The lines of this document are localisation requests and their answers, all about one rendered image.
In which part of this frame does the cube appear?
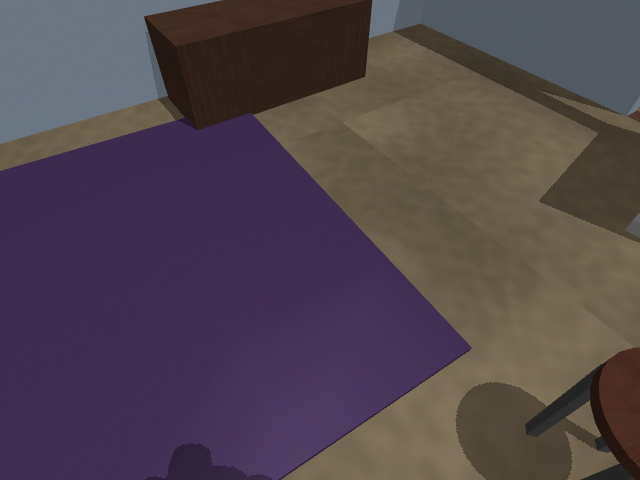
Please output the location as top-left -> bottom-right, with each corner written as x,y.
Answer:
625,213 -> 640,238

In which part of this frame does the stool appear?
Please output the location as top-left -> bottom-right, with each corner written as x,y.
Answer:
525,347 -> 640,480

